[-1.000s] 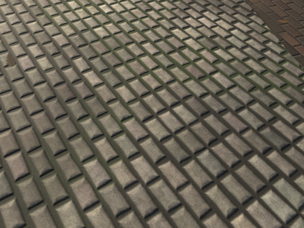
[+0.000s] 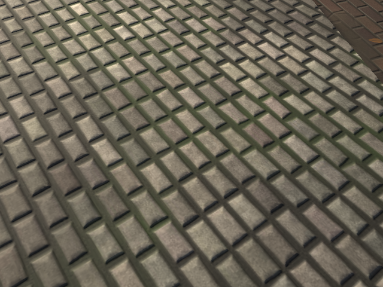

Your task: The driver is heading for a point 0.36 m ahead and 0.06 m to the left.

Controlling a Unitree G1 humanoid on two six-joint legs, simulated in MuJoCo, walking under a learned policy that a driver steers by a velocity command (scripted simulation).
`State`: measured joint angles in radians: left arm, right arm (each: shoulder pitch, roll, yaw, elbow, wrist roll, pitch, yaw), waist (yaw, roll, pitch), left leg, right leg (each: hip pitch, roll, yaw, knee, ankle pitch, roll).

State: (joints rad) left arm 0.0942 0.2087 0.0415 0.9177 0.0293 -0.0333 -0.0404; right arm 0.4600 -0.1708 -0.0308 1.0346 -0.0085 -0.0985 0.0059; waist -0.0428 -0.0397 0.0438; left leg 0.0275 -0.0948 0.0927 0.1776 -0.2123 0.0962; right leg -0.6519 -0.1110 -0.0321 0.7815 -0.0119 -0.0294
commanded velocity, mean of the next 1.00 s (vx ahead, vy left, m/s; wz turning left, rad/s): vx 0.21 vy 0.00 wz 0.07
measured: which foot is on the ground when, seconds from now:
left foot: down 0.00-0.18, up 0.20-0.62, down 0.64-1.00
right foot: up 0.00-0.16, down 0.18-1.00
